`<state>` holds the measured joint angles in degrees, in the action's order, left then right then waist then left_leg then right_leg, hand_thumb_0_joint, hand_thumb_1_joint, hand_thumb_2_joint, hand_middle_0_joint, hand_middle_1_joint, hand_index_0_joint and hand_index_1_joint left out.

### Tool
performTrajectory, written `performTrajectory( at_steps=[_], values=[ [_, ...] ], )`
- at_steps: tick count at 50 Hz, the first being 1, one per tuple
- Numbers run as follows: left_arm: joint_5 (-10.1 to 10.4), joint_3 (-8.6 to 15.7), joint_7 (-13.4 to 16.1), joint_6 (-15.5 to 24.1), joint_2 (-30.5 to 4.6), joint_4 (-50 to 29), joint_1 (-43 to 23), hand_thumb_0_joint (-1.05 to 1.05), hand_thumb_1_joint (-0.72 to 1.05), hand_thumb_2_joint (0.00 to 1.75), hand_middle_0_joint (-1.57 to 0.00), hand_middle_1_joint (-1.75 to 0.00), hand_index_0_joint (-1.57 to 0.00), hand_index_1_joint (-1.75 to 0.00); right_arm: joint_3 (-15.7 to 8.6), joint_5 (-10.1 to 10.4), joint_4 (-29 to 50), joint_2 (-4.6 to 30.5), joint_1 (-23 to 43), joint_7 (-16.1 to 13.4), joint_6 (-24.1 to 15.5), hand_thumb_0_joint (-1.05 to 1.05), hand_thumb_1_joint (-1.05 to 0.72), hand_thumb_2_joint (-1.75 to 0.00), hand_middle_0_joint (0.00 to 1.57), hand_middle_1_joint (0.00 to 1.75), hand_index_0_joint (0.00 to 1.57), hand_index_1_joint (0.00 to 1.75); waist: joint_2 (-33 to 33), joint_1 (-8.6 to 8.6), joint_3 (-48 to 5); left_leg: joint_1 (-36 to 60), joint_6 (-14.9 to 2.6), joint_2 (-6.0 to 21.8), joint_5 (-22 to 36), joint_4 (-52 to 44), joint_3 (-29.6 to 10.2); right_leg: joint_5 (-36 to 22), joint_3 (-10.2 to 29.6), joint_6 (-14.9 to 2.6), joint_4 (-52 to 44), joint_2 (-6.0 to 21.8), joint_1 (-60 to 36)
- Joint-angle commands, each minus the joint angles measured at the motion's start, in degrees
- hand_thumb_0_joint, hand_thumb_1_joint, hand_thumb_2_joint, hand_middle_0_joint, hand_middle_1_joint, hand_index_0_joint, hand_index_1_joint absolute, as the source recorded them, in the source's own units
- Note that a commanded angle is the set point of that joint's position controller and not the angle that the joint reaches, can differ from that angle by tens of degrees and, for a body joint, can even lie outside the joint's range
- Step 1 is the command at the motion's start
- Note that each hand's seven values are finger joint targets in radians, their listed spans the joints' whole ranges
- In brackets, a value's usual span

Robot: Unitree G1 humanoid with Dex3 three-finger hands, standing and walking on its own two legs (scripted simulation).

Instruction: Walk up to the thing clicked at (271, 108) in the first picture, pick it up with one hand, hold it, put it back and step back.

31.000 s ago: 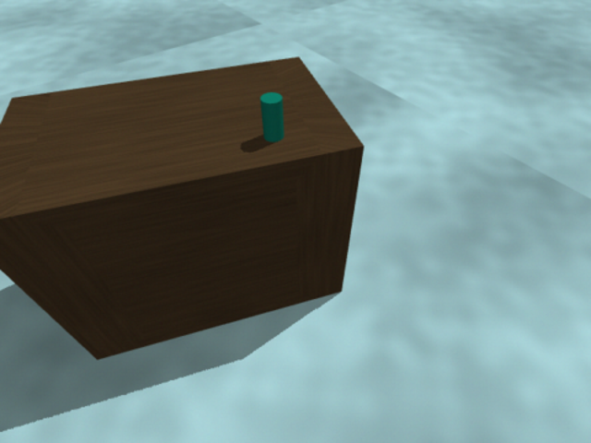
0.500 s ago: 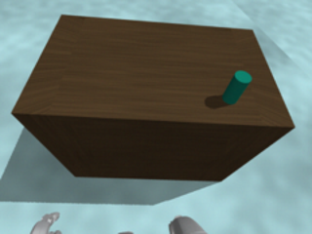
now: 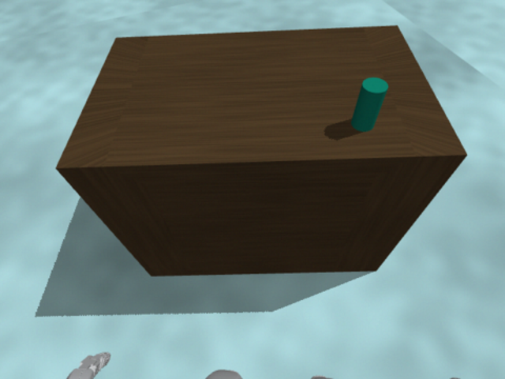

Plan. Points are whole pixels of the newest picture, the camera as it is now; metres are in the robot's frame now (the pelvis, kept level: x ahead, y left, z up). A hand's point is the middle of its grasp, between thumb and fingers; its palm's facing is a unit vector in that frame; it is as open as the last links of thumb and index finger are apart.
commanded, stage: step back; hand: right
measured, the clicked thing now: (368, 105) +0.68 -0.22 -0.01
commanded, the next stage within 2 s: none
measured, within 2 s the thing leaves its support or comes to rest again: neither
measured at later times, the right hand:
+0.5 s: hand out of the picture -0.01 -0.28 -0.13, palm faces -0.02 +0.89 -0.45, open 7.4 cm
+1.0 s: hand out of the picture -0.23 -0.29 -0.15, palm faces -0.11 +0.90 -0.41, open 7.4 cm
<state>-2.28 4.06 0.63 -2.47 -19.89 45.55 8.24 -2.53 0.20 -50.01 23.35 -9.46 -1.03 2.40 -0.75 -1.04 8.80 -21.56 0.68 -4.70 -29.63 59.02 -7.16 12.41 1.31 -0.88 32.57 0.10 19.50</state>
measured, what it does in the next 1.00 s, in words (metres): walks backwards: left foot, then right foot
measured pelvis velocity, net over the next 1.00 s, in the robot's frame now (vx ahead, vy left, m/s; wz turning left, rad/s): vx -0.31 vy -0.04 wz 0.06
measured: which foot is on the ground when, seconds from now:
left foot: up 0.00-0.08, down 0.10-0.54, up 0.56-0.86, down 0.88-1.00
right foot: down 0.00-0.12, up 0.14-0.50, down 0.52-0.90, up 0.92-1.00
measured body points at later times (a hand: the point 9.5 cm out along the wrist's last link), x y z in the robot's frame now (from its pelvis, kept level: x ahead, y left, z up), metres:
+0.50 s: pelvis -0.15 -0.01 -0.01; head -0.08 +0.01 +0.43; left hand -0.06 +0.31 -0.14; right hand -0.01 -0.33 -0.10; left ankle -0.06 +0.13 -0.73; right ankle -0.19 -0.14 -0.73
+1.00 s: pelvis -0.31 -0.04 -0.01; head -0.26 -0.01 +0.44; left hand -0.19 +0.27 -0.13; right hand -0.22 -0.34 -0.12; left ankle -0.29 +0.08 -0.73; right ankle -0.27 -0.16 -0.67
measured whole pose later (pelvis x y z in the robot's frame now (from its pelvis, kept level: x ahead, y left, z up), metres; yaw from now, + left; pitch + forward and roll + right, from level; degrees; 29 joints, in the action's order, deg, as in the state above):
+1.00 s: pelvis -0.31 -0.04 -0.01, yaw +3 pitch -3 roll +0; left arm -1.2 4.2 0.5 -5.8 -21.7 44.4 6.0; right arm -1.4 -2.5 -50.1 19.7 -12.0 -0.8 1.4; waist 2.7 0.4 10.1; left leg -15.9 -1.2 -0.6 -18.3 37.3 -1.7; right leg 29.7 4.3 -0.7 61.6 -3.7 28.2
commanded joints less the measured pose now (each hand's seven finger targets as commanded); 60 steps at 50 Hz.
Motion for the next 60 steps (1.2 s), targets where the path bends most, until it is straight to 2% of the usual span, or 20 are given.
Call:
performTrajectory(
  at_steps=[1, 4, 5, 7, 8, 11, 18, 23, 26, 28, 29, 33, 40, 43, 45, 46, 47, 50, 56, 60],
  values=[
    [0.0, 3.9, 1.1, 0.7, -13.2, -5.7, 0.8, 0.00, 0.90, 0.90, -0.20, -0.30, -0.20, -0.30, -2.3, -0.6, 4.4, 8.1, -3.0, -1.2, -2.3, 0.00, -0.90, -0.90, 0.20, 0.30, 0.20, 0.30, 11.6, -1.17, -13.9, -3.5, 0.11, 4.2, 0.8, -19.9, 3.7, -26.6, 11.0, -10.79, -1.5, 12.9, -20.8],
    [1.2, 3.4, 0.4, -0.7, -14.2, -6.5, -0.5, 0.00, 0.90, 0.90, -0.20, -0.30, -0.20, -0.30, -3.5, -1.6, 2.4, 8.6, -7.4, -1.1, -2.8, 0.00, -0.90, -0.90, 0.20, 0.30, 0.20, 0.30, 9.4, 1.33, -14.6, 8.9, -0.84, 3.1, 20.6, -37.9, 7.4, -20.1, 7.8, -6.79, 5.9, 9.2, -11.9],
    [1.3, 2.8, 0.2, -1.1, -12.1, -7.0, 0.3, 0.00, 0.90, 0.90, -0.20, -0.30, -0.20, -0.30, -4.4, -2.5, 2.8, 11.5, -6.7, -1.1, -2.9, 0.00, -0.90, -0.90, 0.20, 0.30, 0.20, 0.30, 3.4, 0.75, -14.1, 13.1, -2.68, 9.3, 23.2, -38.0, -2.2, -8.8, 6.9, -3.97, 9.0, 5.9, -2.8],
    [0.9, 3.8, 1.0, -1.0, -12.8, -7.9, -4.5, 0.00, 0.90, 0.90, -0.20, -0.30, -0.20, -0.30, -6.2, -2.8, 4.9, 21.7, -2.2, -0.5, -2.6, 0.00, -0.90, -0.90, 0.20, 0.30, 0.20, 0.30, -13.1, 4.02, -9.4, 2.6, -16.96, 29.2, 29.3, -42.5, -25.4, 25.6, 7.6, 0.18, 28.7, -5.6, 6.1],
    [0.5, 4.3, 1.1, -1.0, -14.4, -7.0, -5.4, 0.00, 0.90, 0.90, -0.20, -0.30, -0.20, -0.30, -6.0, -2.9, 5.2, 20.1, 0.4, -0.7, -3.0, 0.00, -0.90, -0.90, 0.20, 0.30, 0.20, 0.30, -10.9, 3.46, -6.7, -1.3, -18.56, 29.8, 28.0, -42.8, -26.5, 24.1, 11.2, 0.13, 35.8, -4.7, 5.0],
    [1.8, 4.3, 0.3, -1.0, -12.8, -3.8, 2.9, 0.00, 0.90, 0.90, -0.20, -0.30, -0.20, -0.30, -3.8, -2.6, 6.5, 12.7, 5.8, -1.2, -3.3, 0.00, -0.90, -0.90, 0.20, 0.30, 0.20, 0.30, -5.5, -2.63, -7.0, 9.0, -11.60, 18.3, 41.1, -35.4, -5.5, 15.1, 11.7, -0.35, 40.7, -6.8, 11.5],
    [0.8, 3.8, 0.0, 0.1, -11.5, -4.7, 1.3, 0.00, 0.90, 0.90, -0.20, -0.30, -0.20, -0.30, -4.6, -1.7, 6.4, 12.2, -2.1, -1.5, -2.8, 0.00, -0.90, -0.90, 0.20, 0.30, 0.20, 0.30, -8.7, 3.07, -11.3, 21.8, -14.81, 18.8, 44.3, -30.6, -4.2, 16.4, 6.9, 3.61, 24.8, -4.2, 10.4],
    [0.8, 3.7, -0.6, 0.4, -11.9, -1.6, 6.6, 0.00, 0.90, 0.90, -0.20, -0.30, -0.20, -0.30, -4.8, -1.8, 8.6, 14.6, 2.2, -1.0, -1.6, 0.00, -0.90, -0.90, 0.20, 0.30, 0.20, 0.30, -12.5, 1.22, -14.7, 14.2, -13.00, 19.2, 35.8, -28.5, -4.3, 12.1, 1.0, 1.82, 5.0, -1.1, -2.2],
    [0.0, 4.5, -0.7, 0.7, -14.0, 1.4, 11.7, 0.00, 0.90, 0.90, -0.20, -0.30, -0.20, -0.30, -4.1, -0.8, 9.2, 12.9, 5.1, -0.7, -0.7, 0.00, -0.90, -0.90, 0.20, 0.30, 0.20, 0.30, -6.9, -1.77, -14.8, 2.1, -6.92, 13.9, 23.1, -22.4, -1.2, 0.7, 3.1, -1.43, -8.4, 0.9, -13.2],
    [-0.7, 6.7, -0.8, 0.5, -24.2, -2.2, 5.0, 0.00, 0.90, 0.90, -0.20, -0.30, -0.20, -0.30, -3.6, -0.2, 10.8, 9.3, 6.2, -1.9, -0.7, 0.00, -0.90, -0.90, 0.20, 0.30, 0.20, 0.30, 16.7, -3.10, -8.4, -8.8, -0.75, -0.6, -5.9, 0.6, 2.4, 2.1, 29.8, -14.92, -15.6, 21.6, 0.5],
    [-0.6, 6.6, -0.4, 0.6, -24.6, -4.2, -0.3, 0.00, 0.90, 0.90, -0.20, -0.30, -0.20, -0.30, -4.9, -0.4, 9.2, 12.0, 4.3, -2.4, -0.6, 0.00, -0.90, -0.90, 0.20, 0.30, 0.20, 0.30, 17.6, -1.76, -4.5, -4.4, -0.46, 2.5, -7.2, 8.7, -1.5, 5.7, 33.6, -17.12, -18.6, 24.8, 11.2],
    [-0.5, 4.6, 0.1, 1.0, -14.9, -5.0, -3.9, 0.00, 0.90, 0.90, -0.20, -0.30, -0.20, -0.30, -2.9, 0.0, 5.5, 9.2, -1.1, -1.7, -1.5, 0.00, -0.90, -0.90, 0.20, 0.30, 0.20, 0.30, 10.0, 1.70, -6.2, -6.9, -0.73, -2.0, 2.0, 9.9, -0.6, -14.6, 9.4, -9.20, -7.4, 10.1, -0.8],
    [-0.5, 4.4, 1.4, 0.1, -14.2, -6.4, 2.3, 0.00, 0.90, 0.90, -0.20, -0.30, -0.20, -0.30, -2.4, -1.3, 6.2, 7.7, -2.8, -1.8, -2.9, 0.00, -0.90, -0.90, 0.20, 0.30, 0.20, 0.30, 13.1, -1.82, -13.5, -5.6, 0.19, 3.7, -0.1, -17.0, 4.8, -28.1, 11.2, -11.30, -0.2, 14.1, -20.1],
    [0.7, 3.8, 0.8, -1.2, -14.2, -7.5, -0.7, 0.00, 0.90, 0.90, -0.20, -0.30, -0.20, -0.30, -3.3, -1.9, 3.5, 8.0, -8.5, -1.6, -3.2, 0.00, -0.90, -0.90, 0.20, 0.30, 0.20, 0.30, 9.3, 0.97, -15.7, 6.6, -1.15, 3.0, 20.1, -39.3, 8.8, -22.0, 7.3, -7.14, 8.1, 11.0, -14.6],
    [1.2, 2.4, 0.2, -1.5, -9.8, -8.3, 1.2, 0.00, 0.90, 0.90, -0.20, -0.30, -0.20, -0.30, -5.3, -3.0, 4.5, 16.0, -5.6, -1.5, -3.1, 0.00, -0.90, -0.90, 0.20, 0.30, 0.20, 0.30, -9.4, -0.63, -14.9, 17.6, -8.54, 20.5, 34.2, -38.4, -16.2, 7.7, 0.9, -1.29, 20.3, -0.5, 8.8],
    [1.1, 3.5, 0.9, -1.7, -12.7, -8.7, -2.8, 0.00, 0.90, 0.90, -0.20, -0.30, -0.20, -0.30, -5.8, -2.7, 5.9, 21.1, -3.2, -1.2, -2.6, 0.00, -0.90, -0.90, 0.20, 0.30, 0.20, 0.30, -11.6, 2.34, -12.3, 5.4, -17.55, 29.2, 34.5, -39.1, -22.9, 25.2, 4.4, 0.18, 29.8, -3.3, 7.0],
    [0.8, 4.1, 0.9, -1.8, -14.8, -8.1, -3.8, 0.00, 0.90, 0.90, -0.20, -0.30, -0.20, -0.30, -6.1, -2.6, 6.8, 21.3, 0.5, -1.8, -3.1, 0.00, -0.90, -0.90, 0.20, 0.30, 0.20, 0.30, -12.2, 1.97, -9.0, -1.4, -20.43, 32.8, 32.0, -40.9, -26.9, 24.8, 9.4, 0.17, 38.1, -1.1, 4.5],
    [1.5, 4.2, 0.0, -1.8, -13.1, -4.9, 1.1, 0.00, 0.90, 0.90, -0.20, -0.30, -0.20, -0.30, -3.6, -3.1, 7.2, 13.1, 3.9, -2.1, -3.2, 0.00, -0.90, -0.90, 0.20, 0.30, 0.20, 0.30, -4.1, -1.98, -8.6, 5.7, -13.97, 19.8, 41.9, -34.0, -5.7, 17.0, 10.7, 0.09, 41.6, -5.2, 8.7],
    [1.0, 2.9, -0.5, 0.4, -11.2, -3.7, 1.9, 0.00, 0.90, 0.90, -0.20, -0.30, -0.20, -0.30, -3.8, -2.5, 6.1, 12.2, -0.5, -1.1, -2.1, 0.00, -0.90, -0.90, 0.20, 0.30, 0.20, 0.30, -11.4, 2.02, -10.9, 16.5, -14.05, 17.3, 30.6, -31.8, -2.6, 17.1, 3.0, 2.88, 17.2, -2.1, 6.8],
    [1.0, 3.0, -0.1, 2.6, -11.4, 3.0, 8.8, 0.00, 0.90, 0.90, -0.20, -0.30, -0.20, -0.30, -4.1, -2.1, 5.7, 14.3, 2.5, -0.1, -0.2, 0.00, -0.90, -0.90, 0.20, 0.30, 0.20, 0.30, -12.9, -0.47, -15.0, 9.8, -10.60, 15.0, 20.5, -25.0, 1.1, 5.7, -3.5, 0.80, -10.7, -2.1, -9.2]
  ],
)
